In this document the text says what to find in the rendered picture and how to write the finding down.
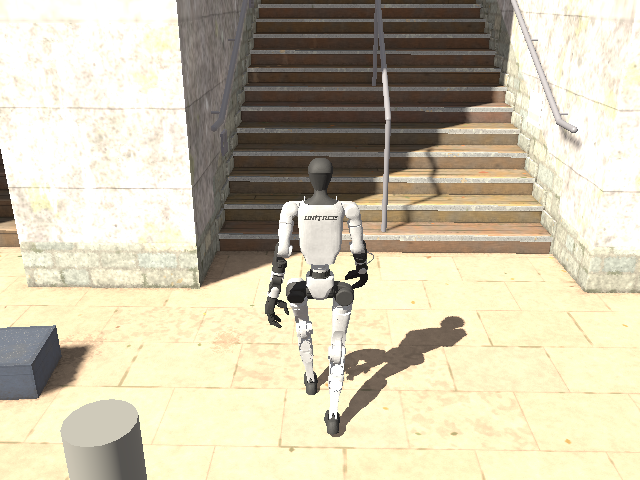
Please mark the right robot upper arm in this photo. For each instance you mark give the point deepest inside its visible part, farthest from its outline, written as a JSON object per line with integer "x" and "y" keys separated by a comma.
{"x": 352, "y": 212}

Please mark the right robot hand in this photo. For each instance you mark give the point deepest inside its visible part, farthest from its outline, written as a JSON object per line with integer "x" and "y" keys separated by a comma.
{"x": 354, "y": 274}

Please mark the left robot hand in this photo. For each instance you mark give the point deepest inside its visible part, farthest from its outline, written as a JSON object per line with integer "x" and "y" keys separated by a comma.
{"x": 269, "y": 310}

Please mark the right robot forearm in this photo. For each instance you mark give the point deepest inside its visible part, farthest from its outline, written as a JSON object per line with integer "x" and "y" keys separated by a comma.
{"x": 361, "y": 261}

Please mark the robot right thigh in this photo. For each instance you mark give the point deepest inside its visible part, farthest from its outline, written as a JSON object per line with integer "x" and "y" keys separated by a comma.
{"x": 341, "y": 311}

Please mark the left robot foot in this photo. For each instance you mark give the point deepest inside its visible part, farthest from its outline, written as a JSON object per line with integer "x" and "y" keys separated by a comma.
{"x": 311, "y": 388}

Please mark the left robot forearm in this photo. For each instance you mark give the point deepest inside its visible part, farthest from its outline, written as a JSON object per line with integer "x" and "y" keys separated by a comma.
{"x": 277, "y": 274}

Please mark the left robot upper arm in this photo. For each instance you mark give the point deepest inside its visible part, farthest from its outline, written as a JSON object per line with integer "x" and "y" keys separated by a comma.
{"x": 288, "y": 212}

